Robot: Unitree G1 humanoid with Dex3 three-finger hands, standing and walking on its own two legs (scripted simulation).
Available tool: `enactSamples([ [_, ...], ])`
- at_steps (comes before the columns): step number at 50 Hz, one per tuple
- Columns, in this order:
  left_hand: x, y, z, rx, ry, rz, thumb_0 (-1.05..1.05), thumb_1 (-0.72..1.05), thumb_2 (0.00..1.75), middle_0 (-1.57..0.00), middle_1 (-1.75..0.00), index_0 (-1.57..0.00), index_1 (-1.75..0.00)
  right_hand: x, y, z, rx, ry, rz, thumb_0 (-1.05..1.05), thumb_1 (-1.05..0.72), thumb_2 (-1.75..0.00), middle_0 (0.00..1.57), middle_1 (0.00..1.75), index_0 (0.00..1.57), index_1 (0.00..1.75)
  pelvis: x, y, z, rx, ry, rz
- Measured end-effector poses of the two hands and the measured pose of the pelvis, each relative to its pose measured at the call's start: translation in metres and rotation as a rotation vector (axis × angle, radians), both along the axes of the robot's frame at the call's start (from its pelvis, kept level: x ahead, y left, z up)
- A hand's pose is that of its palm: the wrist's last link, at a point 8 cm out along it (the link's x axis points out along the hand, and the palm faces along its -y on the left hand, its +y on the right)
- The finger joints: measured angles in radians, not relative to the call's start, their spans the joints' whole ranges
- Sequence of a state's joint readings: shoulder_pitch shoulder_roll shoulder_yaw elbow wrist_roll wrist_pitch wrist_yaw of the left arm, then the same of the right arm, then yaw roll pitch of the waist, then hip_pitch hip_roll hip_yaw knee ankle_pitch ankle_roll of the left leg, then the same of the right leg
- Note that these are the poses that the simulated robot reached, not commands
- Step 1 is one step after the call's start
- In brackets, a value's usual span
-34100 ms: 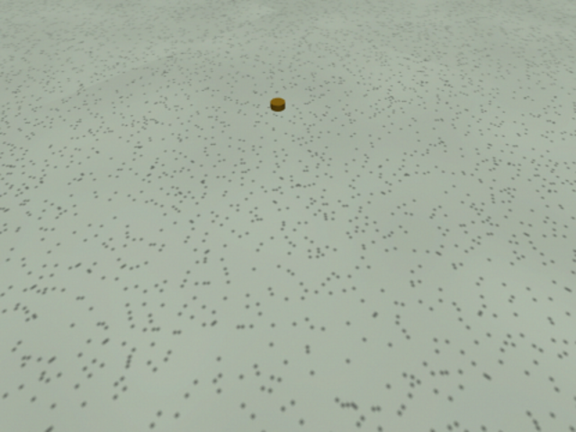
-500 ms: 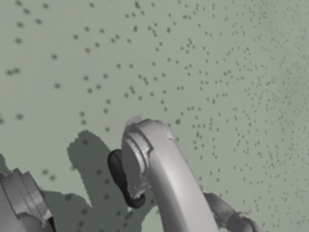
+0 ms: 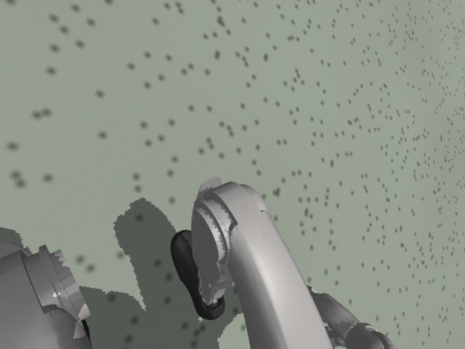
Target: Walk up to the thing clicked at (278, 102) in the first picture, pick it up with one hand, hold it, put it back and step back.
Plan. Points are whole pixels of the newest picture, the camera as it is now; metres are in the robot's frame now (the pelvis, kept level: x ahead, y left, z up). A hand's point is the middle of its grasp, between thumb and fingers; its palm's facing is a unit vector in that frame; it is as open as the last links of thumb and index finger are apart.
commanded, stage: settle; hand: left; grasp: from above
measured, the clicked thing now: out of the picture +0.47 +0.40 -0.27
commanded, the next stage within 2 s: lift in 0.50 s
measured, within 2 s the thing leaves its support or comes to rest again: neither
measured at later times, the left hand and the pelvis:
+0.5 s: hand out of the picture +0.44 +0.40 -0.16, palm faces -0.44 -0.15 -0.89, open 11.2 cm; pelvis +0.00 +0.00 +0.01, yaw +4 degrees
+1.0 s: hand out of the picture +0.40 +0.40 -0.08, palm faces -0.46 -0.18 -0.87, open 11.1 cm; pelvis -0.01 -0.01 +0.05, yaw +8 degrees
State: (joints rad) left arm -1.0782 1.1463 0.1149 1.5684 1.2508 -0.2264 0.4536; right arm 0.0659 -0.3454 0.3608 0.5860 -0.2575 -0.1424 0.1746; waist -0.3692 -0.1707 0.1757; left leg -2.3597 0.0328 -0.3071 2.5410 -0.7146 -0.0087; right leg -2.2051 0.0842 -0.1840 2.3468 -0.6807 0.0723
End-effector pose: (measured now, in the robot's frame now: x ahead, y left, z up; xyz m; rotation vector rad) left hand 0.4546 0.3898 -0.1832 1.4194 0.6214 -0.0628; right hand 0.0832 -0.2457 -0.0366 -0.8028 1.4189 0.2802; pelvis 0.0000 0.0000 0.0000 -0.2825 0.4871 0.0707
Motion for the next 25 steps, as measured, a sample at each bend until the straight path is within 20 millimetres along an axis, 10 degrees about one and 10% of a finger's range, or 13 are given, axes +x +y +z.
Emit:
enactSamples([
  [25, -0.008, 0.012, 0.082, 0.008, 0.031, -0.049, -0.01, -0.13, 0.60, -0.47, -0.77, -0.54, -0.72, 0.017, -0.011, -0.010, 0.004, -0.080, -0.142, 0.00, -0.91, -0.90, 0.20, 0.30, 0.20, 0.30, -0.004, -0.002, 0.012, 0.035, 0.058, 0.042],
])
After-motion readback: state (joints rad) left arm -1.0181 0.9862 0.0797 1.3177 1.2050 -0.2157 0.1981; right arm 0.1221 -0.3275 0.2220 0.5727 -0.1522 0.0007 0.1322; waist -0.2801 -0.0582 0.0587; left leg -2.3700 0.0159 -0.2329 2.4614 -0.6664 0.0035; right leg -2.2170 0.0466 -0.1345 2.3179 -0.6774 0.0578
